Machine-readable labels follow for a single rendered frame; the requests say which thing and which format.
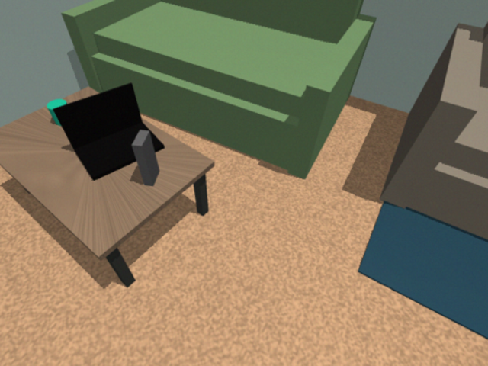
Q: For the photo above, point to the coffee table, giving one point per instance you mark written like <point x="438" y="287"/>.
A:
<point x="104" y="213"/>

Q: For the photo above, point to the sofa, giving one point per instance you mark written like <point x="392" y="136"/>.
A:
<point x="268" y="78"/>

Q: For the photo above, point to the armchair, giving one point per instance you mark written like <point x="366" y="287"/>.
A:
<point x="440" y="167"/>

